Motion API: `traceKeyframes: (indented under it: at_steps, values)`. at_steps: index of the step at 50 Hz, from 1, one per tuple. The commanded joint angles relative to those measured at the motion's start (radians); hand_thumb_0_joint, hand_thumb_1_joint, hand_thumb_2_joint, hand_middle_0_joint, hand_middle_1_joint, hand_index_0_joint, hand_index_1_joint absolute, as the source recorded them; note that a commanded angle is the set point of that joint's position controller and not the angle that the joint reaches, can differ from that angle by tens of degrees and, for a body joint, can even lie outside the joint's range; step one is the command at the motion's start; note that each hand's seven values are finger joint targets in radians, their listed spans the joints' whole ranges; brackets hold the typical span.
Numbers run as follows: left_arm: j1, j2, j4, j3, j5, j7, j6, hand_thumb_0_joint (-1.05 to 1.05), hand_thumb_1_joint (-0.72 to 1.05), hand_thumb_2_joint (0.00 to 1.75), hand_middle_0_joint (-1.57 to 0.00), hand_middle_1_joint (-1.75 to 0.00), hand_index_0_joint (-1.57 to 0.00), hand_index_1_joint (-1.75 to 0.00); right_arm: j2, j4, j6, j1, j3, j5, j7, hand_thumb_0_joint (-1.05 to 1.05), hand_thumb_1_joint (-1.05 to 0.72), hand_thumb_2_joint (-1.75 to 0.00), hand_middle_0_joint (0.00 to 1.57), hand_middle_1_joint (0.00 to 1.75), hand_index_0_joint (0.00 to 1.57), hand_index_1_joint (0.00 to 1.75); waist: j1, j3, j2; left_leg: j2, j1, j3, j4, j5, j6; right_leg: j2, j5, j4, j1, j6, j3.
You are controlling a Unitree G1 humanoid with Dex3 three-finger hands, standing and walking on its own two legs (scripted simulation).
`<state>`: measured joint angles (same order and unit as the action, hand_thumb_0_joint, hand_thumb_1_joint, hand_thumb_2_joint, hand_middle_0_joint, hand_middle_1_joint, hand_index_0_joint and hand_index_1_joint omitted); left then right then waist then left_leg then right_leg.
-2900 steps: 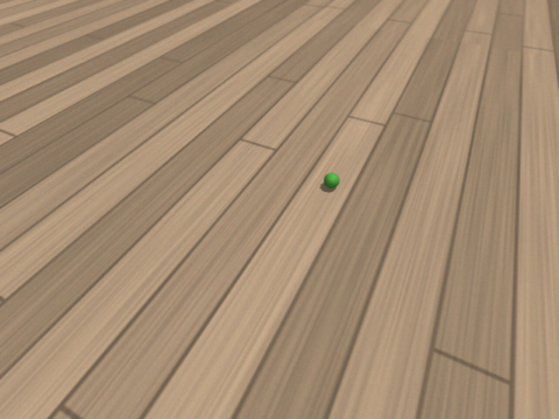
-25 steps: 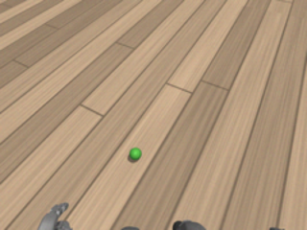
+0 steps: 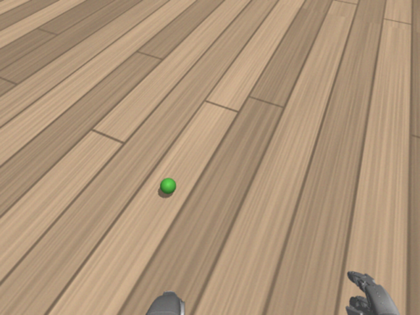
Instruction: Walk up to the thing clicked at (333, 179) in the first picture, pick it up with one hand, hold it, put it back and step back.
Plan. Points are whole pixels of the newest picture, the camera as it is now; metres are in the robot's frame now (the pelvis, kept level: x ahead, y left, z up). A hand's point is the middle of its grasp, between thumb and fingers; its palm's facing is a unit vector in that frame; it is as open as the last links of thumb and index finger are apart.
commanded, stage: step back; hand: left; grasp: from above
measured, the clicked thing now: (168, 185) +0.77 +0.24 -0.71
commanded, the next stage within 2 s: stand in 1.86 s
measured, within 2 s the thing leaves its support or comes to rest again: neither
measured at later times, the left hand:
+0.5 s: hand out of the picture -0.04 +0.24 -0.13, palm faces +0.08 -0.94 -0.34, open 7.4 cm
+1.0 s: hand out of the picture -0.25 +0.21 -0.12, palm faces +0.11 -0.89 -0.44, open 7.4 cm
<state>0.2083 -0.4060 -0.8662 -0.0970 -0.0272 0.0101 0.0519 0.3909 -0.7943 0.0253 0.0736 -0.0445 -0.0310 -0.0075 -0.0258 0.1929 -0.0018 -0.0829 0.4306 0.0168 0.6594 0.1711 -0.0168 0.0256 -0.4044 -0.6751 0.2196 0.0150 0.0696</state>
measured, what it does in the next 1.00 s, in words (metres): walks backwards: left foot, then right foot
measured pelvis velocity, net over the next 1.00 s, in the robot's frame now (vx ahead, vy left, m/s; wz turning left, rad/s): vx -0.29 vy -0.08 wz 0.12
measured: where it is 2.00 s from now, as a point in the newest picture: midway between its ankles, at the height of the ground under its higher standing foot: outside the picture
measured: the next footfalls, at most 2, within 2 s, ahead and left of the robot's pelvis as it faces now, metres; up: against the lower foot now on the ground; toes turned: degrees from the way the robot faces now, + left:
left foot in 0.34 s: -0.10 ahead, +0.10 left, +0.00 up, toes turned +4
right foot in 0.70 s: -0.22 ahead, -0.20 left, +0.00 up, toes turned +5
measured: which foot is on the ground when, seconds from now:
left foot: down 0.00-0.04, up 0.06-0.32, down 0.34-0.72, up 0.74-1.00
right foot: down 0.00-0.36, up 0.38-0.68, down 0.70-1.00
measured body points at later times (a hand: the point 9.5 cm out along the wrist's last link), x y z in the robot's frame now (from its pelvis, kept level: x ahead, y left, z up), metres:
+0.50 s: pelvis -0.16 -0.03 +0.02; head -0.11 +0.00 +0.46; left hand -0.05 +0.29 -0.11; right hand -0.07 -0.33 -0.09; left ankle -0.14 +0.09 -0.71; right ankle -0.15 -0.17 -0.63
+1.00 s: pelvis -0.29 -0.08 +0.01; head -0.27 -0.09 +0.46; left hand -0.26 +0.25 -0.09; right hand -0.20 -0.39 -0.13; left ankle -0.32 +0.05 -0.70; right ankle -0.26 -0.20 -0.71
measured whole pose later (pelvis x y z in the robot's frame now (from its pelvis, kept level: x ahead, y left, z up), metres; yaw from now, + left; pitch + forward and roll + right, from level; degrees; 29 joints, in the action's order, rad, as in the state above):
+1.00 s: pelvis -0.29 -0.08 +0.01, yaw +7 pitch -2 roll +0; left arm 0.22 -0.37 -0.90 -0.08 -0.06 0.01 0.00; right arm 0.41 -0.96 0.04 0.25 -0.05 -0.03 0.01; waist -0.02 0.07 0.05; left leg 0.02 0.30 -0.08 0.78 0.50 -0.02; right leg -0.03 -0.33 -0.66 0.31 -0.01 -0.03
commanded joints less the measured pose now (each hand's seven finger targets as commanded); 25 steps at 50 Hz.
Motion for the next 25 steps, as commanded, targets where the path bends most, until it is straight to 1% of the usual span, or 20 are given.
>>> traceKeyframes:
  at_steps: [1, 2, 3, 4, 5, 6, 7, 9, 13, 14, 15, 16, 17, 18, 19, 20, 21, 22, 23, 25]
  values:
    - [0.130, -0.276, 0.058, -0.082, -0.024, -0.005, -0.027, 0.00, 0.90, 0.90, -0.20, -0.30, -0.20, -0.30, 0.169, 0.076, 0.010, 0.031, -0.060, 0.020, -0.018, 0.00, -0.90, -0.90, 0.20, 0.30, 0.20, 0.30, -0.014, -0.196, -0.181, 0.127, 0.162, -0.089, 0.146, 0.341, 0.037, -0.260, -0.025, 0.348, -0.065, -0.141, 0.388]
    - [0.010, -0.379, 0.112, -0.094, -0.030, -0.009, -0.022, 0.00, 0.90, 0.90, -0.20, -0.30, -0.20, -0.30, 0.191, 0.077, 0.012, -0.011, -0.075, 0.016, -0.036, 0.00, -0.90, -0.90, 0.20, 0.30, 0.20, 0.30, -0.049, -0.140, -0.324, 0.173, 0.063, -0.123, 0.398, 0.449, 0.007, -0.438, -0.083, 0.450, 0.240, -0.305, 0.540]
    - [-0.082, -0.357, 0.141, -0.091, -0.023, -0.016, -0.027, 0.00, 0.90, 0.90, -0.20, -0.30, -0.20, -0.30, 0.238, 0.055, 0.012, 0.020, -0.091, 0.017, -0.036, 0.00, -0.90, -0.90, 0.20, 0.30, 0.20, 0.30, -0.009, -0.074, -0.298, 0.129, -0.007, -0.188, 0.515, 0.407, 0.011, -0.455, -0.140, 0.486, 0.386, -0.312, 0.553]
    - [-0.112, -0.292, 0.154, -0.070, -0.018, -0.016, -0.028, 0.00, 0.90, 0.90, -0.20, -0.30, -0.20, -0.30, 0.246, 0.029, 0.012, 0.047, -0.084, 0.022, -0.026, 0.00, -0.90, -0.90, 0.20, 0.30, 0.20, 0.30, 0.015, -0.051, -0.210, 0.157, -0.056, -0.189, 0.531, 0.341, 0.020, -0.366, -0.092, 0.457, 0.418, -0.261, 0.405]
    - [-0.163, -0.230, 0.163, -0.055, -0.018, -0.020, -0.032, 0.00, 0.90, 0.90, -0.20, -0.30, -0.20, -0.30, 0.223, 0.000, 0.009, 0.094, -0.079, 0.029, -0.023, 0.00, -0.90, -0.90, 0.20, 0.30, 0.20, 0.30, 0.053, -0.054, -0.124, 0.200, -0.004, -0.196, 0.543, 0.266, 0.018, -0.240, 0.063, 0.370, 0.298, -0.196, 0.219]
    - [-0.185, -0.206, 0.154, -0.057, -0.015, -0.024, -0.030, 0.00, 0.90, 0.90, -0.20, -0.30, -0.20, -0.30, 0.188, -0.015, 0.007, 0.141, -0.065, 0.032, -0.023, 0.00, -0.90, -0.90, 0.20, 0.30, 0.20, 0.30, 0.076, -0.082, -0.150, 0.222, 0.026, -0.179, 0.557, 0.247, 0.016, -0.200, 0.167, 0.331, 0.236, -0.158, 0.127]
    - [-0.179, -0.208, 0.158, -0.066, -0.019, -0.024, -0.028, 0.00, 0.90, 0.90, -0.20, -0.30, -0.20, -0.30, 0.175, -0.017, 0.003, 0.164, -0.060, 0.029, -0.026, 0.00, -0.90, -0.90, 0.20, 0.30, 0.20, 0.30, 0.064, -0.111, -0.169, 0.223, 0.023, -0.160, 0.572, 0.245, 0.006, -0.191, 0.175, 0.318, 0.198, -0.160, 0.108]
    - [-0.094, -0.198, 0.164, -0.062, -0.026, -0.026, -0.028, 0.00, 0.90, 0.90, -0.20, -0.30, -0.20, -0.30, 0.185, -0.002, -0.007, 0.146, -0.054, 0.027, -0.029, 0.00, -0.90, -0.90, 0.20, 0.30, 0.20, 0.30, 0.009, -0.145, -0.166, 0.202, 0.046, -0.130, 0.454, 0.282, -0.002, -0.193, 0.224, 0.279, 0.073, -0.178, 0.118]
    - [-0.048, -0.193, 0.164, -0.058, -0.022, -0.043, -0.018, 0.00, 0.90, 0.90, -0.20, -0.30, -0.20, -0.30, 0.159, 0.013, -0.023, 0.147, -0.046, 0.012, -0.031, 0.00, -0.90, -0.90, 0.20, 0.30, 0.20, 0.30, -0.015, -0.227, -0.223, 0.102, 0.030, -0.081, 0.096, 0.368, 0.008, -0.284, 0.514, 0.172, -0.172, -0.214, 0.156]
    - [-0.059, -0.191, 0.171, -0.054, -0.015, -0.044, -0.013, 0.00, 0.90, 0.90, -0.20, -0.30, -0.20, -0.30, 0.158, 0.003, -0.027, 0.179, -0.048, 0.009, -0.031, 0.00, -0.90, -0.90, 0.20, 0.30, 0.20, 0.30, -0.002, -0.249, -0.222, 0.082, -0.009, -0.078, -0.044, 0.311, 0.019, -0.282, 0.571, 0.114, -0.200, -0.203, 0.155]
    - [-0.072, -0.193, 0.171, -0.049, -0.005, -0.041, -0.005, 0.00, 0.90, 0.90, -0.20, -0.30, -0.20, -0.30, 0.160, -0.021, -0.030, 0.219, -0.053, 0.006, -0.030, 0.00, -0.90, -0.90, 0.20, 0.30, 0.20, 0.30, 0.013, -0.270, -0.193, 0.091, -0.089, -0.047, -0.194, 0.180, 0.026, -0.258, 0.590, 0.041, -0.184, -0.178, 0.119]
    - [-0.081, -0.183, 0.179, -0.041, 0.004, -0.036, 0.006, 0.00, 0.90, 0.90, -0.20, -0.30, -0.20, -0.30, 0.156, -0.035, -0.033, 0.240, -0.057, 0.001, -0.031, 0.00, -0.90, -0.90, 0.20, 0.30, 0.20, 0.30, 0.025, -0.269, -0.153, 0.107, -0.158, -0.031, -0.341, 0.002, 0.030, -0.221, 0.544, -0.008, -0.136, -0.146, 0.088]
    - [-0.052, -0.151, 0.186, -0.026, 0.006, -0.030, 0.015, 0.00, 0.90, 0.90, -0.20, -0.30, -0.20, -0.30, 0.210, -0.038, -0.032, 0.229, -0.076, -0.009, -0.030, 0.00, -0.90, -0.90, 0.20, 0.30, 0.20, 0.30, 0.006, -0.270, -0.027, 0.017, -0.264, -0.179, -0.320, -0.103, 0.053, -0.147, 0.364, -0.074, 0.031, -0.095, 0.051]
    - [-0.041, -0.109, 0.196, -0.018, 0.016, -0.028, 0.015, 0.00, 0.90, 0.90, -0.20, -0.30, -0.20, -0.30, 0.307, -0.024, -0.028, 0.189, -0.095, -0.022, -0.030, 0.00, -0.90, -0.90, 0.20, 0.30, 0.20, 0.30, -0.009, -0.244, 0.216, -0.199, -0.333, -0.466, -0.317, -0.282, 0.144, 0.011, -0.024, -0.249, 0.277, -0.044, -0.052]
    - [-0.098, -0.160, 0.197, -0.036, 0.010, -0.043, 0.016, 0.00, 0.90, 0.90, -0.20, -0.30, -0.20, -0.30, 0.387, 0.004, -0.024, 0.150, -0.103, -0.017, -0.024, 0.00, -0.90, -0.90, 0.20, 0.30, 0.20, 0.30, 0.036, -0.215, 0.225, -0.318, -0.146, -0.546, -0.319, -0.262, 0.293, 0.038, -0.241, -0.403, 0.241, -0.024, 0.040]
    - [-0.127, -0.190, 0.191, -0.043, 0.005, -0.045, 0.017, 0.00, 0.90, 0.90, -0.20, -0.30, -0.20, -0.30, 0.387, 0.019, -0.035, 0.095, -0.109, -0.015, -0.035, 0.00, -0.90, -0.90, 0.20, 0.30, 0.20, 0.30, 0.040, -0.172, 0.256, -0.385, -0.024, -0.622, -0.353, -0.245, 0.349, -0.001, -0.236, -0.544, 0.186, -0.024, 0.121]
    - [-0.125, -0.201, 0.169, -0.051, 0.008, -0.037, 0.020, 0.00, 0.90, 0.90, -0.20, -0.30, -0.20, -0.30, 0.326, 0.019, -0.038, 0.069, -0.094, -0.015, -0.039, 0.00, -0.90, -0.90, 0.20, 0.30, 0.20, 0.30, 0.026, -0.173, 0.158, -0.306, -0.027, -0.466, -0.313, -0.303, 0.321, 0.028, -0.188, -0.605, 0.166, -0.026, 0.150]
    - [-0.096, -0.177, 0.148, -0.047, 0.019, -0.033, 0.019, 0.00, 0.90, 0.90, -0.20, -0.30, -0.20, -0.30, 0.269, 0.020, -0.038, 0.041, -0.074, -0.024, -0.040, 0.00, -0.90, -0.90, 0.20, 0.30, 0.20, 0.30, -0.002, -0.182, 0.114, -0.195, -0.108, -0.310, -0.256, -0.393, 0.266, 0.062, -0.140, -0.629, 0.211, -0.032, 0.154]
    - [-0.045, -0.168, 0.138, -0.041, 0.023, -0.031, 0.017, 0.00, 0.90, 0.90, -0.20, -0.30, -0.20, -0.30, 0.238, 0.027, -0.037, 0.019, -0.064, -0.020, -0.042, 0.00, -0.90, -0.90, 0.20, 0.30, 0.20, 0.30, -0.029, -0.189, 0.104, -0.144, -0.149, -0.226, -0.234, -0.396, 0.224, 0.076, -0.093, -0.632, 0.257, -0.032, 0.132]
    - [-0.039, -0.174, 0.128, -0.045, 0.013, -0.027, 0.015, 0.00, 0.90, 0.90, -0.20, -0.30, -0.20, -0.30, 0.229, 0.018, -0.034, 0.072, -0.065, -0.009, -0.036, 0.00, -0.90, -0.90, 0.20, 0.30, 0.20, 0.30, -0.004, -0.194, 0.113, -0.135, -0.219, -0.226, -0.210, -0.374, 0.223, 0.078, -0.087, -0.603, 0.276, -0.013, 0.102]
